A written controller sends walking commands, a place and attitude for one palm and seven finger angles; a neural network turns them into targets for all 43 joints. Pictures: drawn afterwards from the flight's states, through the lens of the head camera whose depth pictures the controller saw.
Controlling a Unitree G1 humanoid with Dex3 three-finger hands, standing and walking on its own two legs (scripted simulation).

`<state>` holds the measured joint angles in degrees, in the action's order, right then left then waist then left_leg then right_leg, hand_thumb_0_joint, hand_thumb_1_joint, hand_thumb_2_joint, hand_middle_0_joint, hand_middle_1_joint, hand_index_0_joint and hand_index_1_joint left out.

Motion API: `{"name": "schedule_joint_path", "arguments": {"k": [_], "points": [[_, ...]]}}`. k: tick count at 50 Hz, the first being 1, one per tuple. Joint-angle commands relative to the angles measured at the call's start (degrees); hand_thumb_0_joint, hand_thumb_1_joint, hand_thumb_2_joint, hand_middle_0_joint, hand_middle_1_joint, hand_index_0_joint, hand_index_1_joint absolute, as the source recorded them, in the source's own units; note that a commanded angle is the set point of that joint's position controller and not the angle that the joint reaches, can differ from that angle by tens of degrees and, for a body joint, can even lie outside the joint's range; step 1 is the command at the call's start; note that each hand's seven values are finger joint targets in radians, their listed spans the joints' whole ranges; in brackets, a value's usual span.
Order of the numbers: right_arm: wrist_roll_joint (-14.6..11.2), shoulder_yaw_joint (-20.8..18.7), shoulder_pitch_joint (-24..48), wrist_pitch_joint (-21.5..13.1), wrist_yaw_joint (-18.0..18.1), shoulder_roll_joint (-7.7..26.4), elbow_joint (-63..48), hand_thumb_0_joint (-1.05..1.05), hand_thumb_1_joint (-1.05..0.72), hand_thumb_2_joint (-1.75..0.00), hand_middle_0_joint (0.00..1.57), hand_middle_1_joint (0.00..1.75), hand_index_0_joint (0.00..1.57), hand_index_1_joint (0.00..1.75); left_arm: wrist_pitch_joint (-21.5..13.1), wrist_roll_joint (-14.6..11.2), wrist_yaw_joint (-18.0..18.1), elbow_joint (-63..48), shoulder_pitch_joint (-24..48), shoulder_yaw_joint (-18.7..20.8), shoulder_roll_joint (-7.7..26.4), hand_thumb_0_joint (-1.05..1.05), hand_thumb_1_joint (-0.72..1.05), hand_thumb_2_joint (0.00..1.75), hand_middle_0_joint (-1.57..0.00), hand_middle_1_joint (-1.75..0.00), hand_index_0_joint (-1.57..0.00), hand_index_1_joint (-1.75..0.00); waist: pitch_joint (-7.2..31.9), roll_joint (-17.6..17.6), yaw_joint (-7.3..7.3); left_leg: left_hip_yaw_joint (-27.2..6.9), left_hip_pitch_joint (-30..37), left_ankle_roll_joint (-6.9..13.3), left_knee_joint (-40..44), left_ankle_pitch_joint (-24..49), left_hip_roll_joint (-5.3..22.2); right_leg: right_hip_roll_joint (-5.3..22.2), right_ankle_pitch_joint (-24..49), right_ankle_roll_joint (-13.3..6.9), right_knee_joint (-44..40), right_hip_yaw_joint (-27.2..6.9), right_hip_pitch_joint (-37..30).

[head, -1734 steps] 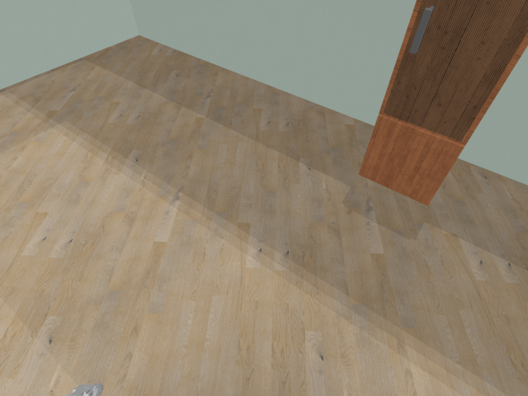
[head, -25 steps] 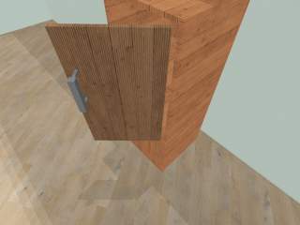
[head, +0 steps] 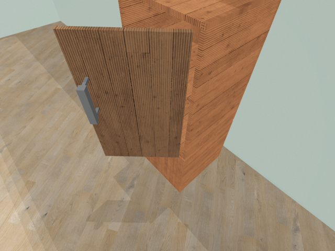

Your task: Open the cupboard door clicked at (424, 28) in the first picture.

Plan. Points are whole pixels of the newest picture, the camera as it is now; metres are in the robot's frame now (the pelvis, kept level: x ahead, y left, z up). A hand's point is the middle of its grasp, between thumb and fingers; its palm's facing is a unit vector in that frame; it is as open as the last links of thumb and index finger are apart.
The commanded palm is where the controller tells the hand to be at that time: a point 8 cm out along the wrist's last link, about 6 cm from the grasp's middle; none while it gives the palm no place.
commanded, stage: look again from close up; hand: left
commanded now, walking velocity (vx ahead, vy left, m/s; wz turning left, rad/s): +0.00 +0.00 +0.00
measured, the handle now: (90, 101) +0.52 +0.28 +0.03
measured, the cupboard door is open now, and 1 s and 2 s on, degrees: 46 46 46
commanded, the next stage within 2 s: raise the hand with hooked fingers in 1.56 s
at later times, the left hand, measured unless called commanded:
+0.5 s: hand out of the picture +0.02 +0.20 -0.17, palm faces +0.02 -0.97 -0.23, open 7.4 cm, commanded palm none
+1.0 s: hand out of the picture +0.01 +0.21 -0.17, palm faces +0.03 -0.97 -0.23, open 7.4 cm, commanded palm none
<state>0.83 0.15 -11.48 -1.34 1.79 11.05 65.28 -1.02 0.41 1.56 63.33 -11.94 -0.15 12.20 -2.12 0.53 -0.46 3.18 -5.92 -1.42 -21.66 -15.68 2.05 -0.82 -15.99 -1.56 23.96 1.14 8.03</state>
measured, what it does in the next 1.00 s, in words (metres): stands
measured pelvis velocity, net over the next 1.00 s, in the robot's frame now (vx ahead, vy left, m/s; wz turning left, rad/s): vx -0.01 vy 0.01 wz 0.02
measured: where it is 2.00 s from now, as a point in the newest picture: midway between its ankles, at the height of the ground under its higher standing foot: outside the picture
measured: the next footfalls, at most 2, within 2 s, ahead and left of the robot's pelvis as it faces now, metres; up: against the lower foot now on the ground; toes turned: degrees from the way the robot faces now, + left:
none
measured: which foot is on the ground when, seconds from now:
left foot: down 0.00-1.00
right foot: down 0.00-1.00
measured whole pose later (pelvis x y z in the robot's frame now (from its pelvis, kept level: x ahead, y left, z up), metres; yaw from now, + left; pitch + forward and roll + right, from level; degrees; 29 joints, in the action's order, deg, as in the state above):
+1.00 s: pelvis -0.01 +0.01 +0.00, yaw +1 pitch +0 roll +0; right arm 0.8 0.2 -11.0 -1.6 1.6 11.1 66.0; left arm -1.1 0.5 1.4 64.1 -11.9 -0.1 12.7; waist -2.2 1.1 -0.7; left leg 2.5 -5.9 -0.8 -20.2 -13.9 1.2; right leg 0.0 -14.3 -0.9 22.2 1.8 7.5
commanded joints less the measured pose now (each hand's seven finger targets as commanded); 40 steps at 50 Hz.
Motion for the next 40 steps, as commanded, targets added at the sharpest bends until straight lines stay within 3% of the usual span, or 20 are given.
{"name": "schedule_joint_path", "arguments": {"k": [1,15,23,26,40], "points": [[0.02,-1.11,-1.96,-0.64,0.38,7.16,-1.92,0.0,-0.9,-0.9,0.2,0.3,0.2,0.3,-1.1,0.25,0.27,-2.27,-1.59,1.77,7.64,0.0,0.9,0.9,-0.2,-0.3,-0.2,-0.3,1.51,-0.27,0.18,-3.68,0.13,2.28,1.88,15.12,5.03,7.27,21.29,-1.06,-2.72,-5.73,0.01],[0.02,-1.01,-1.75,-0.82,0.28,7.59,-1.59,0.0,-0.9,-0.9,0.2,0.3,0.2,0.3,-1.07,0.19,0.14,-1.98,-1.42,1.78,7.77,0.0,0.9,0.9,-0.2,-0.3,-0.2,-0.3,1.46,-0.32,0.0,-4.43,-0.32,2.38,2.8,14.77,5.0,7.4,18.04,-0.8,-3.47,-5.27,-0.12],[-0.05,-1.09,-1.75,-0.91,0.33,7.79,-1.5,0.0,-0.9,-0.9,0.2,0.3,0.2,0.3,-1.19,0.22,0.2,-1.89,-1.4,1.84,8.06,0.0,0.9,0.9,-0.2,-0.3,-0.2,-0.3,2.15,-0.38,0.04,-4.65,0.17,2.4,2.64,16.6,5.03,7.62,19.92,-0.73,-3.27,-4.98,-0.82],[-0.06,-1.06,-1.47,-0.84,0.29,7.47,-1.46,0.0,-0.9,-0.9,0.2,0.3,0.2,0.3,-1.11,0.33,0.17,-1.84,-1.5,1.76,7.76,0.0,0.9,0.9,-0.2,-0.3,-0.2,-0.3,0.42,-0.04,-0.05,-4.85,-0.36,2.51,3.12,15.32,4.97,7.47,18.24,-0.71,-3.84,-5.04,0.12],[-0.03,-1.16,-1.34,-1.02,0.3,8.08,-1.38,0.0,-0.9,-0.9,0.2,0.3,0.2,0.3,-1.22,0.23,0.1,-1.49,-1.36,1.83,8.06,0.0,0.9,0.9,-0.2,-0.3,-0.2,-0.3,1.86,-0.42,-0.03,-5.14,0.03,2.45,3.21,16.36,5.06,7.7,18.35,-0.57,-3.96,-4.76,-0.72]]}}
